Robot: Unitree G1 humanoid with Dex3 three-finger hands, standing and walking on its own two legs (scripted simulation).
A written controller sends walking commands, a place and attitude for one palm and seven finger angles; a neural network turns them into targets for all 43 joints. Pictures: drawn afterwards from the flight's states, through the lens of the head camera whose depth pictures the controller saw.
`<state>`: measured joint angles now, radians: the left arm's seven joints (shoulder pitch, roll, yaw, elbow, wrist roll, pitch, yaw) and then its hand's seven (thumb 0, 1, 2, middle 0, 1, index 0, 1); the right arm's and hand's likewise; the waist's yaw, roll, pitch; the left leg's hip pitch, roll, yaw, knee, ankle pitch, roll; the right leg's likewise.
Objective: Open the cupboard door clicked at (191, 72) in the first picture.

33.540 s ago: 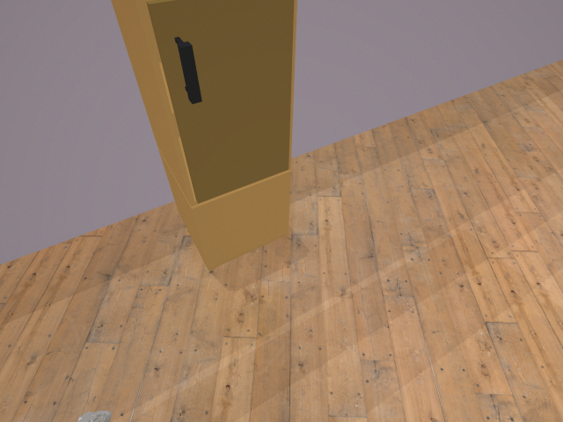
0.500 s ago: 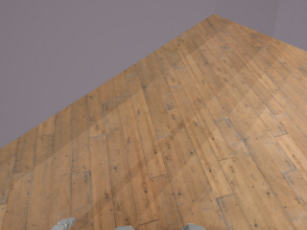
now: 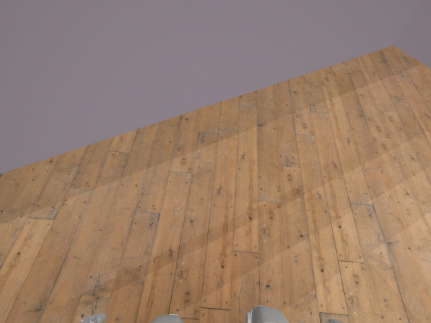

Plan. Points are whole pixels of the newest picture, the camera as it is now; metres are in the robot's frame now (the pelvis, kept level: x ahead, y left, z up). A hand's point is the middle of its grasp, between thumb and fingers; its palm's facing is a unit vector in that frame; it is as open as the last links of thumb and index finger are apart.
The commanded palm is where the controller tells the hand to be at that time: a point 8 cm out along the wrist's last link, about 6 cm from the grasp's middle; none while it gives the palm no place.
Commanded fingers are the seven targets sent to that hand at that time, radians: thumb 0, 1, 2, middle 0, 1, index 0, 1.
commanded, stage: turn to face it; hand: left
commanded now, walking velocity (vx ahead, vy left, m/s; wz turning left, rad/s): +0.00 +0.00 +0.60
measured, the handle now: out of the picture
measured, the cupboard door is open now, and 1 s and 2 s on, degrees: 48 48 48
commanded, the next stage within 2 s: none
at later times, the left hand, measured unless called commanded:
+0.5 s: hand out of the picture -0.01 +0.19 -0.18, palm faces +0.35 -0.91 -0.21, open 7.4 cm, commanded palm none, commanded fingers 0.00 0.90 0.90 -0.20 -0.30 -0.20 -0.30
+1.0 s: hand out of the picture -0.05 +0.16 -0.16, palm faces +0.61 -0.76 -0.22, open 7.4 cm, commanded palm none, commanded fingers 0.00 0.90 0.90 -0.20 -0.30 -0.20 -0.30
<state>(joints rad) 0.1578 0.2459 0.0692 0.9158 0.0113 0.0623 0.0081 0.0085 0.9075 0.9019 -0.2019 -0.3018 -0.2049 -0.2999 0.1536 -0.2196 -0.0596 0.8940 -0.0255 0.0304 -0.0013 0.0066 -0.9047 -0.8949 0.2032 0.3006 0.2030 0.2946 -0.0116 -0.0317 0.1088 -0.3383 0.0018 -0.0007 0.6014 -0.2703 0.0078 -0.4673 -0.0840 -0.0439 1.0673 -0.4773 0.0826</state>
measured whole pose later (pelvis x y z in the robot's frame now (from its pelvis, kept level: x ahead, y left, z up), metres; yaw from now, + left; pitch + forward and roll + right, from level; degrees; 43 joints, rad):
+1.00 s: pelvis +0.01 -0.04 +0.00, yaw +39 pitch +0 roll +1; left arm 0.20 0.21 0.04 0.89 0.03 0.01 0.01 0.00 0.90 0.90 -0.20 -0.30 -0.21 -0.30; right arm 0.14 -0.23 -0.08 0.92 -0.01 0.07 0.03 0.01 -0.91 -0.90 0.20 0.30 0.20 0.29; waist -0.01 -0.04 0.11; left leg -0.37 0.01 0.08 0.76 -0.42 -0.05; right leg -0.23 -0.16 -0.17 0.58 -0.33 0.05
